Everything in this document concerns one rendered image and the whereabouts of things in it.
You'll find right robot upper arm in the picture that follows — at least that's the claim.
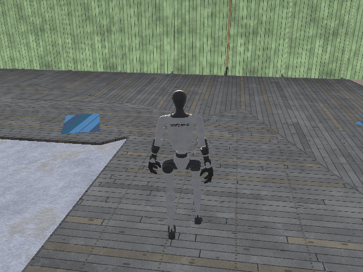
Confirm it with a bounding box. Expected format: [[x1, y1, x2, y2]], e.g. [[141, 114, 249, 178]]
[[192, 114, 206, 147]]

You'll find robot head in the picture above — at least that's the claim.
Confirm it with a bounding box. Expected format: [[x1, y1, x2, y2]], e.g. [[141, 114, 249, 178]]
[[170, 90, 189, 118]]

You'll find right robot thigh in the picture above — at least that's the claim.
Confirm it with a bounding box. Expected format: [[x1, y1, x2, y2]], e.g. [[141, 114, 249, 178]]
[[189, 157, 201, 189]]

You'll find left robot upper arm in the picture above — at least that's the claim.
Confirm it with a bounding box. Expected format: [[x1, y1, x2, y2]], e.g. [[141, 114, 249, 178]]
[[154, 115, 168, 147]]

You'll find robot right hand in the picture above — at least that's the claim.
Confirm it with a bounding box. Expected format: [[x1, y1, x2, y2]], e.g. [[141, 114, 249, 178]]
[[200, 167, 213, 184]]

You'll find right robot forearm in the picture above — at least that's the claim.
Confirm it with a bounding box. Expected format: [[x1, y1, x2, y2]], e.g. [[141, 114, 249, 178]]
[[200, 138, 212, 168]]

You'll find left robot forearm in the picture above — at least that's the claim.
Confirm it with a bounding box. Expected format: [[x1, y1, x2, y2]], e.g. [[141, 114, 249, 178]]
[[149, 138, 160, 163]]

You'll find robot left hand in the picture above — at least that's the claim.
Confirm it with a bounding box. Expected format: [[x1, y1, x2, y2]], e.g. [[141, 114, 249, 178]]
[[148, 161, 161, 174]]

